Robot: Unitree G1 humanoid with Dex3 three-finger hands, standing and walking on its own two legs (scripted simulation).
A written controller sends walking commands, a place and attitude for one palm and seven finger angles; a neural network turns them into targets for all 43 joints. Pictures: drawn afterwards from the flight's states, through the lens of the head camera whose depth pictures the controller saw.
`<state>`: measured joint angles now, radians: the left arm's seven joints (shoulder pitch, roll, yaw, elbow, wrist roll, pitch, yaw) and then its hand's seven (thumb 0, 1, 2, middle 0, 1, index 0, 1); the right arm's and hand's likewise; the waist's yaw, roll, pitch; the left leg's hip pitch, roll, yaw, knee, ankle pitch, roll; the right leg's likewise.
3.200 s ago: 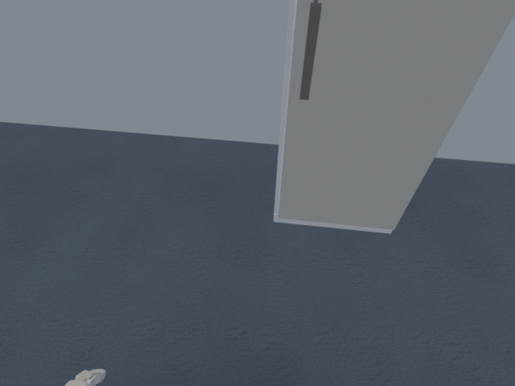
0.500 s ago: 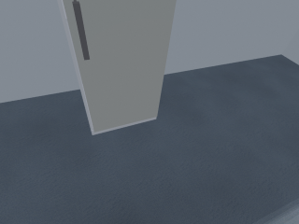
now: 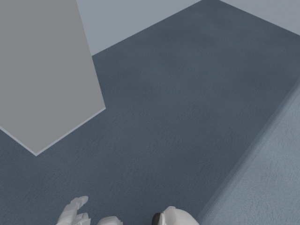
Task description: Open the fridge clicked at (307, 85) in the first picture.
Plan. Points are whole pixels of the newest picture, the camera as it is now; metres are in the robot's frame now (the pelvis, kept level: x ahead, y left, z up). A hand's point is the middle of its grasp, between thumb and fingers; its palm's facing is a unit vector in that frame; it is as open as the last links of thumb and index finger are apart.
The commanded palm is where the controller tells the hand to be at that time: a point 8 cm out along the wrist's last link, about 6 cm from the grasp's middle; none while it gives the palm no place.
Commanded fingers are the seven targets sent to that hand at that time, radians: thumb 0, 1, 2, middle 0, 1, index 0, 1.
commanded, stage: turn to face it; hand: left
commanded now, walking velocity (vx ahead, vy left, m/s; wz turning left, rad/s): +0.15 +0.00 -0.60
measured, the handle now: out of the picture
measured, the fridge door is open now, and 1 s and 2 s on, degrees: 0 0 0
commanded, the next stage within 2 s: take the last steps up to it in 1.56 s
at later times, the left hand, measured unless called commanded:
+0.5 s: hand out of the picture +0.10 +0.25 -0.15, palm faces +0.14 -0.98 -0.17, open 7.4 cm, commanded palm none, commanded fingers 0.00 0.90 0.90 -0.20 -0.30 -0.20 -0.30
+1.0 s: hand out of the picture +0.10 +0.20 -0.11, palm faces +0.37 -0.89 -0.28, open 7.4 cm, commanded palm none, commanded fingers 0.00 0.90 0.90 -0.20 -0.30 -0.20 -0.30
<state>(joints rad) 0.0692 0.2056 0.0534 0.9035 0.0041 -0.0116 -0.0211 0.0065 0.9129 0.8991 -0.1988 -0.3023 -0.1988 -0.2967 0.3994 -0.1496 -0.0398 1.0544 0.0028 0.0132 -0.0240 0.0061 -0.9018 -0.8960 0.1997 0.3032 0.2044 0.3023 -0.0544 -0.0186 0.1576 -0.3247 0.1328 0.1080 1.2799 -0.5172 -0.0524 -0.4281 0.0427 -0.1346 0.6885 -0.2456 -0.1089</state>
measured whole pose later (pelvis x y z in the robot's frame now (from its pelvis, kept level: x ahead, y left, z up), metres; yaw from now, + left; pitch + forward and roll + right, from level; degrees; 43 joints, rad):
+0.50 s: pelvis +0.07 +0.06 +0.03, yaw +5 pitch +1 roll -2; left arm 0.22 0.20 0.07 1.00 0.01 0.04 0.01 0.01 0.91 0.90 -0.20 -0.30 -0.20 -0.30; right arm 0.27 -0.15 -0.03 0.99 -0.02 0.01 -0.01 0.00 -0.93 -0.90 0.20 0.30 0.21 0.30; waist -0.01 -0.03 0.02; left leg -0.29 0.00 0.04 0.50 -0.23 0.06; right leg -0.42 -0.04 -0.05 1.01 -0.43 0.04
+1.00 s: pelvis +0.06 -0.01 +0.03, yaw +22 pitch -1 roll +3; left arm 0.17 0.16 0.04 0.90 0.01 0.02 0.02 0.01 0.91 0.90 -0.20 -0.30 -0.20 -0.30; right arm 0.23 -0.27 -0.11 0.96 -0.03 0.08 0.02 0.00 -0.90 -0.90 0.20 0.30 0.20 0.30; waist -0.04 0.04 0.02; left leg -0.55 -0.02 -0.02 1.14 -0.36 -0.06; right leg -0.19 -0.06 -0.11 0.50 -0.30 -0.03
